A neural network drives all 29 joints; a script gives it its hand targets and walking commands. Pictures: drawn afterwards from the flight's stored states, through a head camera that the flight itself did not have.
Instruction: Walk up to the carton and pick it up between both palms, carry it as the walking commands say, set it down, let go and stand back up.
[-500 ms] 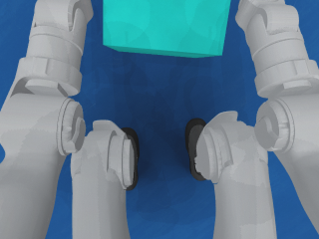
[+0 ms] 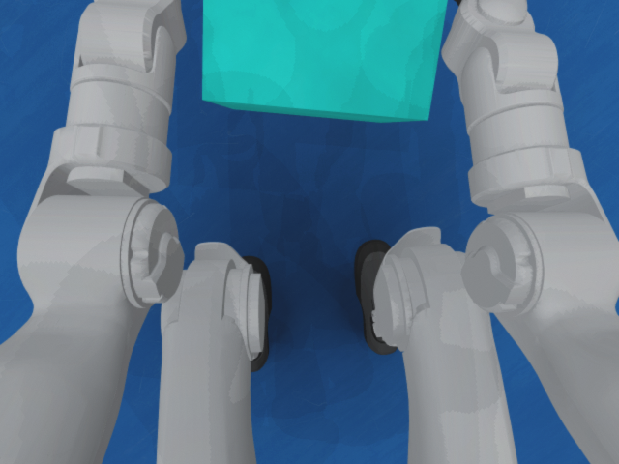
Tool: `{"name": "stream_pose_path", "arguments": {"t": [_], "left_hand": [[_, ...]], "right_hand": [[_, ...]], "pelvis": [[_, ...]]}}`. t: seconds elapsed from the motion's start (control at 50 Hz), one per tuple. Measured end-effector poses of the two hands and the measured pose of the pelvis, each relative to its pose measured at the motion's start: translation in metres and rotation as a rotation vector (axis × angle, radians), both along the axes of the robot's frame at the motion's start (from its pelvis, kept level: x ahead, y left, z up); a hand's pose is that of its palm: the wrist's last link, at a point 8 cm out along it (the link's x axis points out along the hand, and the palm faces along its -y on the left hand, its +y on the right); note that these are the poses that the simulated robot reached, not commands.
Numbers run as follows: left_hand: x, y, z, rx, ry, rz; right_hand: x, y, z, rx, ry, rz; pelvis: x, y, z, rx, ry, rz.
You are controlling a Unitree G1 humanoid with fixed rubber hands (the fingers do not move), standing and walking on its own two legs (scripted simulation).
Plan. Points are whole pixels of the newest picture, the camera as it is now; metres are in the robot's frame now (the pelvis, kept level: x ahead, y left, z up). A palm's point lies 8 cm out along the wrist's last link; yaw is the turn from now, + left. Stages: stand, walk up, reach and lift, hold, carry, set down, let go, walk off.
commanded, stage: reach and lift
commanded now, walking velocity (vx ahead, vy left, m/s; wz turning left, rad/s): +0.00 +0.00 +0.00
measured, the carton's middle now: out of the picture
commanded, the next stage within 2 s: none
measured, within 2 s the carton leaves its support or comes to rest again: neither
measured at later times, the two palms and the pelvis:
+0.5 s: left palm out of the picture +0.55 +0.12 -0.06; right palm out of the picture +0.52 -0.16 -0.06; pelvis +0.00 +0.00 +0.05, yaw +0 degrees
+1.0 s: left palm out of the picture +0.53 +0.12 +0.02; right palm out of the picture +0.50 -0.16 +0.01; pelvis -0.01 -0.01 +0.09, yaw +1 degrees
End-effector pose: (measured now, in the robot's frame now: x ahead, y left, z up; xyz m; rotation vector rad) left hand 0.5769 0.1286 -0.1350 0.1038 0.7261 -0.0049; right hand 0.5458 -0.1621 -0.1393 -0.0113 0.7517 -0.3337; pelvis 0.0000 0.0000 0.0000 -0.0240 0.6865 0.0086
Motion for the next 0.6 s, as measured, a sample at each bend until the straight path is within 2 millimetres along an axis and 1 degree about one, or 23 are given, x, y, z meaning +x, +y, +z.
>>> {"name": "stream_pose_path", "arguments": {"t": [0.12,0.2,0.38,0.5,0.6], "left_hand": [[-0.002,0.002,0.016,0.02,-0.018,0.034],[-0.004,0.004,0.031,0.018,-0.025,0.045],[-0.016,0.002,0.06,0.018,-0.02,0.054],[-0.024,-0.005,0.076,0.012,-0.016,0.045],[-0.031,-0.008,0.09,0.023,-0.018,0.053]], "right_hand": [[0.005,0.004,0.021,-0.009,-0.023,-0.002],[0.003,0.005,0.036,0.006,-0.035,0.016],[-0.015,0.001,0.061,0.05,-0.04,0.042],[-0.027,-0.003,0.077,0.02,-0.033,-0.01],[-0.031,-0.002,0.091,0.001,-0.034,-0.04]], "pelvis": [[0.003,0.001,0.006,0.002,0.027,-0.003],[0.003,0.0,0.013,0.002,0.046,0.002],[-0.001,-0.002,0.033,-0.001,0.069,0.009],[-0.005,-0.002,0.045,0.002,0.075,0.006],[-0.007,-0.004,0.054,0.008,0.076,0.0]]}}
